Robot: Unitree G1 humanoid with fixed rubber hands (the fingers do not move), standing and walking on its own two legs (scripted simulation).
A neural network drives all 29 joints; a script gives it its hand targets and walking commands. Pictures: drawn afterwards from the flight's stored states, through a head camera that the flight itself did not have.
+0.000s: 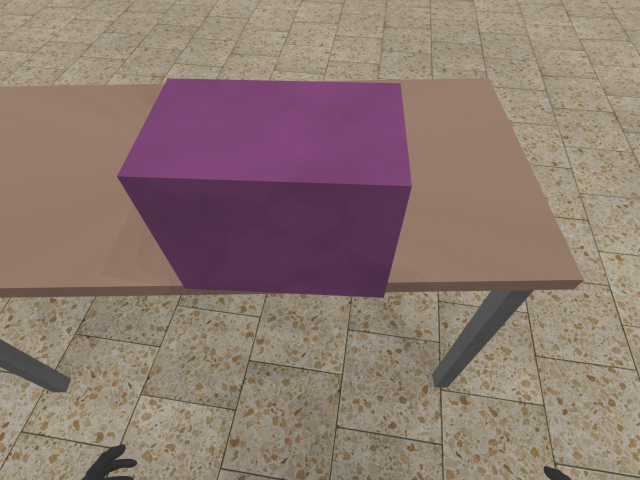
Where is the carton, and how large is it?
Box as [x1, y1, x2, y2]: [117, 78, 411, 297]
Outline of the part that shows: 168,78 117,176 184,287 383,297 411,187 400,83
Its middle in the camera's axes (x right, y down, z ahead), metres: -0.05 -0.06 +0.55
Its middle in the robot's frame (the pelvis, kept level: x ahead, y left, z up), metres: +0.48 +0.08 +0.05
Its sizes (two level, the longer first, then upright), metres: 0.306 0.182 0.242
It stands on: a table, 0.70 m high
